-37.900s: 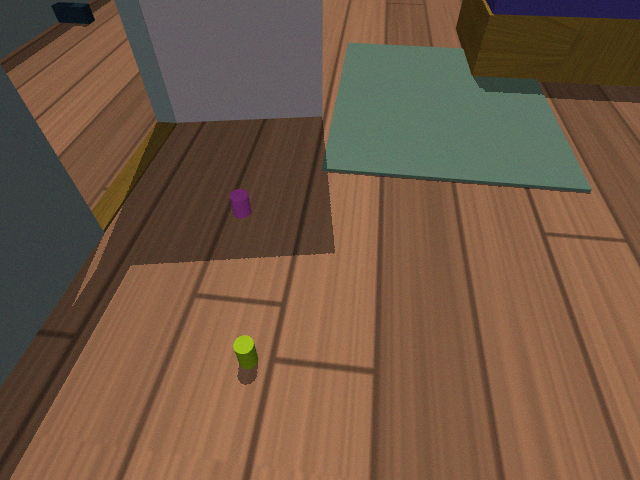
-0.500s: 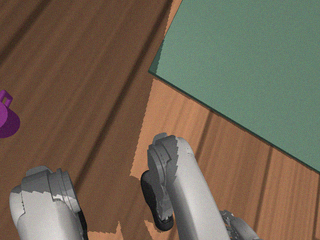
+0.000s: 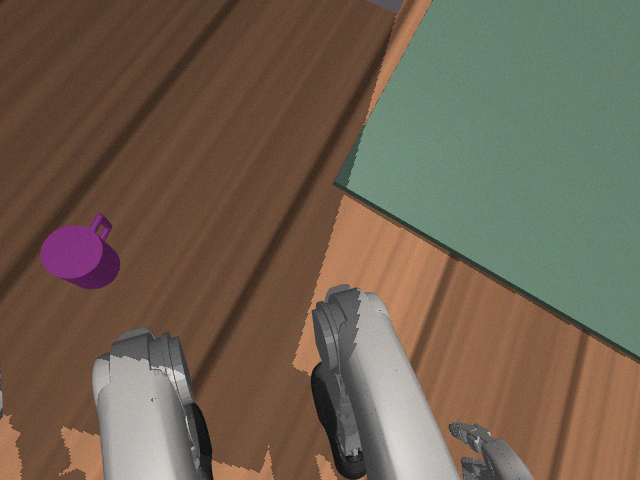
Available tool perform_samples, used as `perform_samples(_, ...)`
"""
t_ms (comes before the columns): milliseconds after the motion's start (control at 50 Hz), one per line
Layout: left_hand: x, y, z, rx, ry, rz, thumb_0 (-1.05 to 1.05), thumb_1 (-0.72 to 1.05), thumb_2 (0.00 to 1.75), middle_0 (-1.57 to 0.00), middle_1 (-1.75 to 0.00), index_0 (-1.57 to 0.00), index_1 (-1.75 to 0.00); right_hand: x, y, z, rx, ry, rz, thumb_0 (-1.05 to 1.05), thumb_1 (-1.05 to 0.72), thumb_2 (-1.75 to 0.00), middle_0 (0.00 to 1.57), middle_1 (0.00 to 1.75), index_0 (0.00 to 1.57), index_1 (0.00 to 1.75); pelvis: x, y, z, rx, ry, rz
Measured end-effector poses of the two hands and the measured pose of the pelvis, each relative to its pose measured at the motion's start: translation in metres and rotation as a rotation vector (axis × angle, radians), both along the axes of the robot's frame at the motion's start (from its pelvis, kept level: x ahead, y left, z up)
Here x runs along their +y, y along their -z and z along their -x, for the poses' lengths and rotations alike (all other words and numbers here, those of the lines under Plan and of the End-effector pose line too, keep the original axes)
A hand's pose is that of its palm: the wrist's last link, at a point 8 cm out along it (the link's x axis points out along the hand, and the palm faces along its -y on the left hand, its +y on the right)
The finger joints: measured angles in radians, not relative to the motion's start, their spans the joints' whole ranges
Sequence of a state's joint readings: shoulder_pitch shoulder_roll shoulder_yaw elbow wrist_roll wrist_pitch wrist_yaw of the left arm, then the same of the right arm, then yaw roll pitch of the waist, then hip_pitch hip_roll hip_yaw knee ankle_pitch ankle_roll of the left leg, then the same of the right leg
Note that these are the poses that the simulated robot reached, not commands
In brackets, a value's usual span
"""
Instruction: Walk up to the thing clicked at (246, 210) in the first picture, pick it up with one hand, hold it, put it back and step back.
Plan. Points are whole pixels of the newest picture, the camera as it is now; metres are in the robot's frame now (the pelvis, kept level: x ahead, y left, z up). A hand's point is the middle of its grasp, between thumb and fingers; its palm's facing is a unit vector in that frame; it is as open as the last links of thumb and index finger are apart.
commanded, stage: withdraw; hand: left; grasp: from above
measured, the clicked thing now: (89, 249) +0.48 +0.27 -0.31
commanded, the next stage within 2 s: home in 0.52 s
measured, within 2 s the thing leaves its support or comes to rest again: neither
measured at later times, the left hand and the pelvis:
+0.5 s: hand (19, 235) +0.46 +0.30 -0.16, palm faces -0.44 -0.05 -0.90, open 13.9 cm; pelvis -0.02 +0.00 -0.01, yaw +1 degrees
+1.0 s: hand out of the picture +0.45 +0.30 -0.06, palm faces -0.37 -0.33 -0.87, open 11.0 cm; pelvis +0.01 +0.01 +0.06, yaw +2 degrees
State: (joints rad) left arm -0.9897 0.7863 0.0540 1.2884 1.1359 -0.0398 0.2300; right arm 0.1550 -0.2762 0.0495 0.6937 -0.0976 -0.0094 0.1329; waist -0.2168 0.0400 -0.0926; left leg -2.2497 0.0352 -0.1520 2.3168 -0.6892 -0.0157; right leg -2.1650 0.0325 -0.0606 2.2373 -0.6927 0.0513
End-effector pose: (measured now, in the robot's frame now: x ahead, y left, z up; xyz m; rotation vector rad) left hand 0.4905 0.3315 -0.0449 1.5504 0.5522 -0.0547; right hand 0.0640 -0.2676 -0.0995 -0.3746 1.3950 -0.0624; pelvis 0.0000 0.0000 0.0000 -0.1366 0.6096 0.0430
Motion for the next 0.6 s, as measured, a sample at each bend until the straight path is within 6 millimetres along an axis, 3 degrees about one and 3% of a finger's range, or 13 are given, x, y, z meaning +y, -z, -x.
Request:
perform_samples(60, 0.002, -0.02, 0.003, 0.081, 0.006, 0.016, 0.0, -0.54, 0.99, -0.09, -1.02, -0.09, -1.01, 0.001, -0.011, -0.003, -0.007, -0.002, 0.0, 0.0, -0.92, -0.9, 0.2, 0.3, 0.2, 0.3, 0.001, -0.015, 0.002, -0.002, -0.008, -0.003)
perform_samples(120, -0.003, -0.027, 0.008, 0.146, 0.043, 0.058, 0.0, -0.53, 0.99, -0.09, -1.02, -0.09, -1.01, 0.0, -0.024, -0.002, 0.004, -0.013, 0.016, 0.0, -0.91, -0.9, 0.2, 0.3, 0.2, 0.3, 0.002, -0.026, 0.005, -0.006, -0.013, -0.005)
perform_samples(200, -0.018, -0.018, 0.016, 0.193, 0.121, 0.132, 0.0, -0.51, 0.99, -0.09, -1.02, -0.09, -1.01, -0.005, -0.039, 0.005, 0.029, -0.028, 0.063, 0.0, -0.91, -0.9, 0.2, 0.3, 0.2, 0.3, 0.002, -0.034, 0.009, -0.01, -0.019, -0.004)
perform_samples(300, -0.033, 0.005, 0.023, 0.15, 0.223, 0.156, 0.0, -0.5, 0.98, -0.1, -1.01, -0.11, -1.0, -0.013, -0.048, 0.015, 0.056, -0.036, 0.128, 0.0, -0.91, -0.9, 0.2, 0.3, 0.2, 0.3, 0.002, -0.028, 0.013, -0.015, -0.024, 0.005)
perform_samples(480, -0.03, 0.054, 0.023, 0.076, 0.189, 0.086, 0.0, -0.49, 0.97, -0.11, -0.99, -0.12, -0.98, -0.01, -0.022, 0.035, 0.08, -0.038, 0.129, 0.0, -0.91, -0.9, 0.2, 0.3, 0.2, 0.3, 0.002, 0.004, 0.021, -0.027, -0.021, 0.009)
perform_samples(600, -0.015, 0.063, 0.009, 0.023, 0.096, 0.053, 0.0, -0.48, 0.96, -0.13, -0.98, -0.13, -0.97, 0.004, 0.003, 0.051, 0.105, -0.026, 0.078, 0.0, -0.91, -0.9, 0.2, 0.3, 0.2, 0.3, 0.002, 0.021, 0.021, -0.023, -0.013, 0.008)
